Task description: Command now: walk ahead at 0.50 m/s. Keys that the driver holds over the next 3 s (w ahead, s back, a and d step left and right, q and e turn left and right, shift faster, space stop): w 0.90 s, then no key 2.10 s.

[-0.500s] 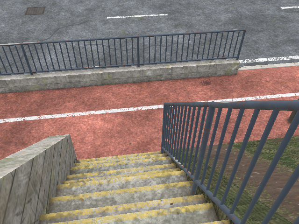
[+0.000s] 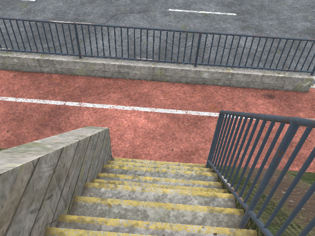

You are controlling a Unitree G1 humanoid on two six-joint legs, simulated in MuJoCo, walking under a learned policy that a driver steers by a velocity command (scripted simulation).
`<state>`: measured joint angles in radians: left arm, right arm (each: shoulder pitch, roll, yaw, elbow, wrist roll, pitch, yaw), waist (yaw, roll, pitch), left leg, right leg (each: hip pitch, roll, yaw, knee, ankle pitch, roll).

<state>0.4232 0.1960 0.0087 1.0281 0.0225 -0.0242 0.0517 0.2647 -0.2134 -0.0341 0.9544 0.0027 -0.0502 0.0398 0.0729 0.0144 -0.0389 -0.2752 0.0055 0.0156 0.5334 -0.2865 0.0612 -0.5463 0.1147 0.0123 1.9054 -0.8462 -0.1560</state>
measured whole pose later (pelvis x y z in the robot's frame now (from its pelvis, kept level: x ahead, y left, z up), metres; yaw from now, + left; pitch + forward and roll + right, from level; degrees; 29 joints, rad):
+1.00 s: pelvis +0.45 +0.01 -0.40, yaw -1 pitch -1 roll -3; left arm 0.38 0.22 0.03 1.01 0.03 -0.02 0.06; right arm 0.29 -0.22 -0.03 0.98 0.00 -0.04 0.03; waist 0.03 0.01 -0.05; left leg -0.24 0.00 0.01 0.50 -0.14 0.09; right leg -0.59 0.09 -0.01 1.97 -0.83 -0.14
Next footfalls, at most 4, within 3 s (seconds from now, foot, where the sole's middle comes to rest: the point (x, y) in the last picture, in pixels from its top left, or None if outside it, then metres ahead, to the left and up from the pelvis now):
0.42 right None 0.30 -0.10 -0.97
0.94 left None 0.51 0.09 -1.19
1.52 right None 0.73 -0.13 -1.43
2.10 left None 0.76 0.07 -1.43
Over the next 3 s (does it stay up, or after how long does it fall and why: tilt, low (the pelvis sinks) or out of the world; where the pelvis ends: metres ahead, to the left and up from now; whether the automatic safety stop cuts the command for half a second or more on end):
stays up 0.74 -0.02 -0.65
